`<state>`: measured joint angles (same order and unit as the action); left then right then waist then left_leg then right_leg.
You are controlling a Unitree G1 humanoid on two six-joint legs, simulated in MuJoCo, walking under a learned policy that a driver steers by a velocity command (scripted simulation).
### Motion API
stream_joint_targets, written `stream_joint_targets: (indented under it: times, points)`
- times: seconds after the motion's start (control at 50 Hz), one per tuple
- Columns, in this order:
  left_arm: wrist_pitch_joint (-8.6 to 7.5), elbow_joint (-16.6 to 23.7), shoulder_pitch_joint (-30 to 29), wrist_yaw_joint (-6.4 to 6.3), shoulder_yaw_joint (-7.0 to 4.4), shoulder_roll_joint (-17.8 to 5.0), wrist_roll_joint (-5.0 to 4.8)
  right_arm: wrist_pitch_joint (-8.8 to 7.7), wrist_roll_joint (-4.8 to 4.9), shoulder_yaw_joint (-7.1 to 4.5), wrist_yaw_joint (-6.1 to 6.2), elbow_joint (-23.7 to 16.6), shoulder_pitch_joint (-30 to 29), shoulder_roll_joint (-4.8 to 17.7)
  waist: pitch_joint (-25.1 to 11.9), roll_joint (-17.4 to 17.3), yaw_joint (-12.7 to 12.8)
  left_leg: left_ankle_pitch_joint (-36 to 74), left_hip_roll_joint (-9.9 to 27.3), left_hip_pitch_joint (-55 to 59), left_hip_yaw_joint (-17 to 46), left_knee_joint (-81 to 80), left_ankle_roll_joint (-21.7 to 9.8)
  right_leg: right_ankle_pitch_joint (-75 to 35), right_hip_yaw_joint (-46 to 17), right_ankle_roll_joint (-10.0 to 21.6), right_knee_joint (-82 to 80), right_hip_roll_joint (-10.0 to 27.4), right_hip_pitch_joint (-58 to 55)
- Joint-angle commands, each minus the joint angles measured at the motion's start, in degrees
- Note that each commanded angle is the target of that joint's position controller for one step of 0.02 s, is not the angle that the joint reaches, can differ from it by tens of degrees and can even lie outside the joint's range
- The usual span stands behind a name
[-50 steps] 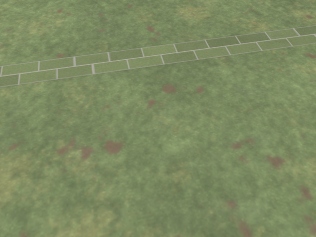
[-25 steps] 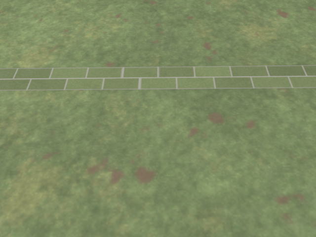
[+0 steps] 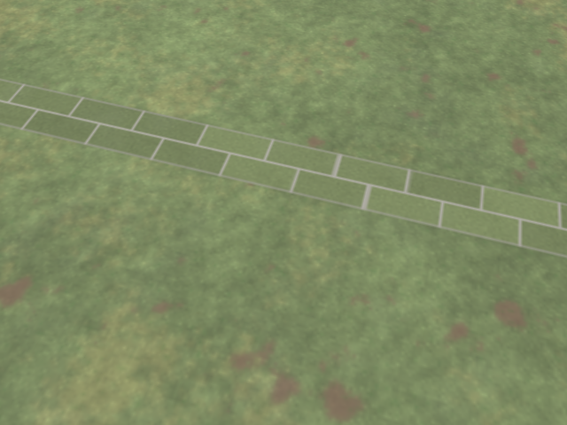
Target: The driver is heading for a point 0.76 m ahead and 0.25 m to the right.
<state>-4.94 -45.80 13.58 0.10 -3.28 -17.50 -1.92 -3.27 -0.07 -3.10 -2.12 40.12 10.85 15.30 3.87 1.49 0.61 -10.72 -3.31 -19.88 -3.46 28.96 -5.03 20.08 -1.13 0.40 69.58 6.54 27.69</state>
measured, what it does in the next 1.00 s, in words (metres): walks ahead, turning right: right foot, then left foot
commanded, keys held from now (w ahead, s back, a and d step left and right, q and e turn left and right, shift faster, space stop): w+e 0.96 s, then no key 0.04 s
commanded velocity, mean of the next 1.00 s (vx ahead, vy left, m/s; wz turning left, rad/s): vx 0.50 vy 0.00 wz -0.46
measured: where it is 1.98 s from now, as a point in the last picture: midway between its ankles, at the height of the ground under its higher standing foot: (374, 309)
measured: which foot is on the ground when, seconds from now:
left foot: down 0.00-0.42, up 0.44-0.86, down 0.88-1.00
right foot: up 0.00-0.38, down 0.40-0.88, up 0.90-1.00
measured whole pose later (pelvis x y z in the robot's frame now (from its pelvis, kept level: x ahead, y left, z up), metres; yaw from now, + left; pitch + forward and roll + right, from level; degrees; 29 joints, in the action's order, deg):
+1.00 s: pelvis +0.57 -0.11 +0.00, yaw -33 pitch +2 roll +1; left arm -1.2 -39.5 18.2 -0.6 -3.6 -17.7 -1.3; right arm -5.9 -0.8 -3.0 -0.6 39.1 9.7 15.1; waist 0.6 2.3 0.6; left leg -10.8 -1.5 -20.4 -1.3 29.3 -1.1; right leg 23.7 -5.7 0.6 68.9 -2.0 24.2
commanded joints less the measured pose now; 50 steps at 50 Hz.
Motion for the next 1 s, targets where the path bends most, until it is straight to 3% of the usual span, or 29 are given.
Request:
stream_joint_targets:
  times: [0.02,0.1,0.18,0.24,0.3,0.36,0.38,0.4,0.42,0.44,0.46,0.48,0.5,0.52,0.54,0.6,0.66,0.7,0.74,0.8,0.84,0.86,0.88,0.9,0.92,0.94,0.96,0.98,1.0]
  points:
    - [1.18,2.0,4.3,-0.26,-1.44,-5.0,0.07,-2.61,-0.45,-1.97,0.26,-2.0,0.7,6.5,-7.6,-5.3,0.6,11.4,16.6,9.7,14.6,-17.9,-9.3,-5.9,-3.5,-0.3,-1.3,3.6,6.5]
    - [1.73,3.2,-0.7,-0.43,-1.30,-3.7,0.34,-3.30,-1.07,-2.19,1.38,0.5,2.5,6.7,-3.2,-4.0,-0.7,16.7,15.1,11.3,5.6,-20.6,-7.1,-16.6,-5.9,-1.9,-10.9,1.7,13.0]
    - [0.96,4.4,-5.6,0.87,-0.67,-2.0,0.58,-3.19,-0.79,-2.12,2.13,1.5,2.8,7.5,-1.5,-4.0,-2.7,17.1,14.1,14.0,-0.8,-21.9,-4.3,-28.0,-2.8,-1.3,-24.5,-0.2,11.6]
    - [0.86,6.8,-10.5,2.00,0.08,-0.7,0.68,-2.43,-0.35,-2.45,2.47,3.4,6.0,8.5,0.8,-3.2,-5.1,19.7,16.3,20.1,-2.5,-21.0,-4.0,-27.5,-0.7,-0.1,-30.5,-0.8,14.2]
    - [0.77,9.5,-13.5,3.41,0.26,-0.8,0.78,-0.79,0.25,-2.87,2.88,4.4,7.6,9.5,1.5,-3.3,-5.6,27.7,18.6,27.3,-3.7,-16.9,-3.8,-20.4,2.1,1.7,-33.4,-2.1,17.1]
    - [1.29,10.7,-9.6,4.04,-0.89,-3.1,0.75,0.63,0.59,-3.49,3.89,3.6,5.7,12.0,-3.4,-6.9,-1.9,54.7,18.7,29.2,-6.1,-6.2,-2.0,-11.1,7.3,5.0,-33.5,-7.1,7.8]
    - [1.54,9.9,-4.2,3.89,-1.92,-5.1,0.67,1.08,0.59,-3.61,4.25,3.3,5.1,12.7,-6.6,-7.7,1.3,60.6,18.2,28.2,-6.7,1.6,-1.3,-9.2,8.2,6.5,-33.8,-9.2,0.6]
    - [1.63,8.1,4.6,3.22,-3.56,-8.0,0.62,1.21,0.91,-3.39,4.50,3.0,3.9,12.5,-11.1,-6.4,6.5,57.3,16.0,22.6,-8.0,13.7,0.5,-13.3,7.4,8.8,-38.5,-11.0,-12.9]
    - [2.26,6.8,12.3,1.88,-5.13,-13.0,0.64,0.37,-0.19,-2.25,4.52,1.9,5.2,9.7,-16.8,1.0,9.0,34.0,12.7,8.0,-8.0,31.7,2.7,-16.8,-6.8,12.5,-39.1,-2.1,-30.7]
    - [1.85,8.4,9.2,1.67,-5.44,-16.3,0.50,-1.59,-0.93,-0.22,3.42,-0.9,9.4,3.1,-22.2,14.3,2.3,-20.2,-1.9,-17.3,-0.5,53.0,6.8,-11.7,-41.3,25.0,-45.9,11.8,-48.8]
    - [1.54,8.8,10.8,1.84,-4.22,-12.0,0.81,-4.05,0.69,-0.96,2.01,-1.4,4.7,8.2,-26.5,7.0,6.7,-20.5,0.9,-23.8,11.5,56.2,5.3,-7.7,-44.9,24.5,-50.6,12.4,-51.8]
    - [1.21,8.9,9.1,1.70,-3.56,-9.2,1.02,-5.03,2.55,-1.06,1.45,-3.3,0.3,9.2,-18.7,3.6,6.6,-16.4,3.7,-26.4,11.0,53.3,4.3,-8.9,-35.8,21.7,-51.0,10.4,-46.1]
    - [0.94,9.1,5.6,1.82,-3.16,-8.0,0.80,-5.43,1.81,-0.75,1.65,-3.6,-1.0,8.2,-11.8,-2.6,3.5,-12.9,6.1,-25.4,10.0,46.8,4.0,-14.8,-28.9,19.4,-51.5,7.7,-36.4]
    - [0.80,9.8,2.3,1.68,-2.58,-6.0,0.79,-5.14,0.23,-1.23,2.09,-3.4,-1.5,8.9,-9.3,-3.4,1.5,-10.9,8.0,-22.2,9.4,41.4,4.5,-20.1,-24.5,18.1,-52.2,5.7,-29.8]
    - [0.85,10.8,0.6,1.41,-2.16,-5.3,1.36,-4.45,-0.24,-1.50,2.05,-3.3,-0.5,9.0,-7.6,-2.1,-0.2,-9.7,8.7,-18.8,9.3,39.6,5.1,-23.7,-22.3,18.0,-53.7,4.3,-24.6]
    - [0.71,10.7,0.0,0.56,-2.55,-6.9,1.22,-2.68,-0.82,-1.06,2.32,-3.5,0.6,7.1,-5.9,-0.6,-1.8,-7.3,9.0,-16.2,7.4,31.5,8.0,-29.7,-18.0,18.0,-55.8,2.4,-16.7]
    - [1.27,9.9,1.2,-0.51,-3.08,-8.6,0.76,-2.35,-1.03,0.04,2.43,-5.1,-5.6,4.7,-4.6,1.1,0.1,4.3,7.0,-13.0,5.6,17.8,9.8,-27.7,-12.5,15.0,-55.3,-1.8,-11.5]
    - [1.87,9.3,3.0,-0.83,-3.14,-8.8,0.53,-2.68,-0.62,0.38,2.04,-5.7,-9.6,4.2,-5.0,2.8,2.2,12.2,4.7,-9.3,5.0,9.2,9.9,-23.6,-11.9,13.0,-53.9,-3.4,-10.6]
    - [2.32,8.6,5.3,-0.86,-3.19,-8.9,0.41,-3.04,0.17,0.13,1.58,-6.5,-12.3,5.0,-5.4,3.6,3.6,14.5,3.2,-7.5,5.6,4.7,9.7,-19.7,-14.7,12.1,-52.4,-2.4,-12.3]
    - [2.73,8.2,6.3,-0.99,-3.08,-8.2,0.25,-3.77,0.60,-0.95,1.00,-6.9,-12.5,7.3,-5.6,4.8,2.9,10.2,2.8,-6.4,7.8,0.1,7.8,-15.0,-20.9,10.9,-47.7,0.0,-17.7]
    - [2.90,8.6,4.5,-1.02,-3.01,-7.6,0.49,-4.34,0.72,-1.94,1.04,-5.8,-7.6,8.6,-6.1,6.4,-0.3,7.5,2.8,-0.2,7.2,-2.5,5.4,-15.6,-22.9,9.4,-43.5,-0.1,-18.0]
    - [2.73,9.2,4.1,-0.90,-2.39,-5.7,0.77,-4.64,0.16,-2.81,1.38,-4.9,-2.4,10.0,-9.2,5.9,-3.0,7.4,4.6,8.4,7.9,-3.3,3.5,-17.6,-21.1,7.5,-37.3,-2.7,-16.1]
    - [2.44,10.3,4.3,-0.69,-1.10,-2.2,1.56,-4.79,-0.85,-3.73,1.92,-4.4,6.1,13.2,-16.9,-0.2,-6.4,4.3,14.4,22.4,17.2,-2.6,-0.4,-10.3,-16.3,5.2,-21.8,-6.2,-9.7]
    - [1.91,12.0,12.6,-0.66,-0.09,0.6,0.01,-4.00,-1.55,-4.75,1.65,-2.3,10.5,17.6,-23.2,-20.0,-2.7,-8.2,27.0,38.9,44.5,-8.3,-10.2,14.2,-9.0,1.6,-3.5,-13.3,10.1]
    - [1.96,10.4,12.3,-0.87,-1.08,-5.5,-0.65,-3.72,-0.13,-3.84,1.39,-3.0,9.7,12.3,-19.7,-15.2,-4.1,-21.9,27.8,37.3,50.0,-11.2,-9.9,12.6,-9.9,0.6,4.4,-8.5,17.5]
    - [2.35,11.0,6.0,-0.85,-2.02,-8.5,-0.24,-3.31,0.10,-2.88,1.75,-3.6,7.6,8.9,-12.6,-9.6,-5.8,-21.3,25.1,30.9,40.5,-11.8,-7.3,7.1,-8.8,0.2,6.5,-6.6,19.2]
    - [2.65,11.8,2.7,-0.93,-2.10,-8.1,0.53,-2.88,-0.39,-2.33,1.86,-3.7,5.0,7.9,-8.7,-6.0,-5.0,-13.9,22.6,24.2,32.8,-12.3,-5.7,3.1,-7.0,-0.1,5.7,-4.8,17.6]
    - [2.61,12.6,0.1,-0.86,-2.18,-7.2,1.18,-2.65,-0.81,-1.83,1.87,-3.2,3.2,6.6,-4.8,-5.4,-4.2,-3.2,20.1,18.2,27.2,-13.1,-5.6,0.8,-7.1,-0.4,3.3,-3.9,16.1]
    - [2.74,12.9,0.3,-0.64,-2.20,-6.1,1.02,-2.74,-1.24,-1.42,1.92,-2.9,2.2,5.9,-3.6,-6.7,-2.6,7.5,18.4,14.2,22.2,-13.5,-5.3,0.3,-6.9,-0.7,1.6,-3.1,12.9]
